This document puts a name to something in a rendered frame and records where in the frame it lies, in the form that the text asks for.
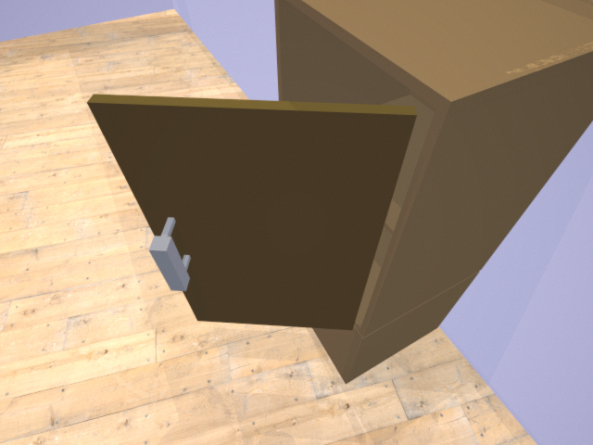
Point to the handle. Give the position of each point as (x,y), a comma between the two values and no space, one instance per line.
(168,259)

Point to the cupboard door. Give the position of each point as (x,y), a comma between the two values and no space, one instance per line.
(280,204)

